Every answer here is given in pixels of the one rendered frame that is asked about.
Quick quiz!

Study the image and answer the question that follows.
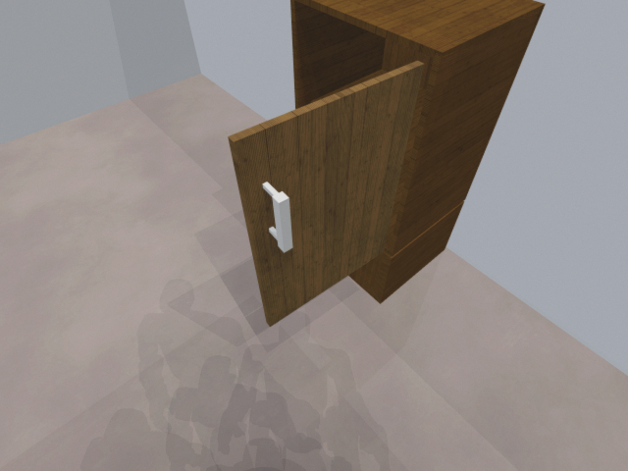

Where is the cupboard door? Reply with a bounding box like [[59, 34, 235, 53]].
[[228, 61, 425, 327]]

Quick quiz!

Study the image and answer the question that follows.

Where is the handle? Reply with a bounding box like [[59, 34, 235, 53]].
[[262, 182, 293, 253]]

